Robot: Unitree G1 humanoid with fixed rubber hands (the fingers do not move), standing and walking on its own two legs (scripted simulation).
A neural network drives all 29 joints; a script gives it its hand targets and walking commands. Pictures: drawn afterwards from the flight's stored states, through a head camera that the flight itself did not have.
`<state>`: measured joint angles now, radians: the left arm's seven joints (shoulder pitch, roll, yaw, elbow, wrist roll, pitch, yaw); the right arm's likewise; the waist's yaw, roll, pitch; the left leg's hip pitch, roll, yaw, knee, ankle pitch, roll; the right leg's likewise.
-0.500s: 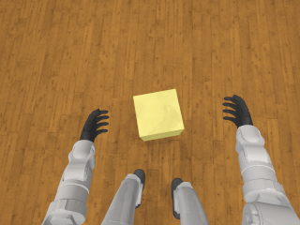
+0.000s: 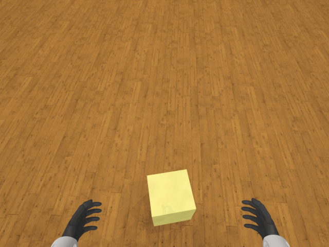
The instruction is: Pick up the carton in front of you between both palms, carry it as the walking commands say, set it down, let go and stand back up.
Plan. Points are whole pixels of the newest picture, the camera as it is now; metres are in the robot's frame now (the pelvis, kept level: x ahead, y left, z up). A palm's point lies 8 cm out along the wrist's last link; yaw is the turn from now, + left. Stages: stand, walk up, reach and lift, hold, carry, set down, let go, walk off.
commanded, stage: let go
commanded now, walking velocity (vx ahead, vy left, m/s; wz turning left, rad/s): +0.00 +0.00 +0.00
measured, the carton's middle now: (169, 198) +0.41 +0.01 -0.65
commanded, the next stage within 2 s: stand in 0.48 s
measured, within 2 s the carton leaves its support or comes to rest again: neither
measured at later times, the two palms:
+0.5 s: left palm (72, 242) +0.14 +0.23 -0.06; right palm out of the picture +0.14 -0.24 -0.07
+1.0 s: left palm (54, 244) +0.13 +0.29 -0.10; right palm out of the picture +0.13 -0.29 -0.07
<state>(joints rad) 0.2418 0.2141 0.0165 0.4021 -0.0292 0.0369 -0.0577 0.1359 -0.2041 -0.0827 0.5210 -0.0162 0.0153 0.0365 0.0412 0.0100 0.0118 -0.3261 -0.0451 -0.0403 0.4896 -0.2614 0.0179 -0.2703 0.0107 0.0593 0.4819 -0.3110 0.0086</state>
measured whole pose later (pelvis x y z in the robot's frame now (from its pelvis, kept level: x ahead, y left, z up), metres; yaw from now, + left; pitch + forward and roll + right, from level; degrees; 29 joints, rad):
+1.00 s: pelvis +0.00 +0.00 +0.00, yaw +0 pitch -1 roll -1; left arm 0.18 0.35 0.03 0.76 0.04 0.01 0.02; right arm 0.18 -0.32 -0.04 0.75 -0.03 0.00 -0.02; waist -0.01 -0.04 0.01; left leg -0.20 -0.04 -0.04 0.51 -0.29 0.03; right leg -0.13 0.02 0.06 0.46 -0.32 0.01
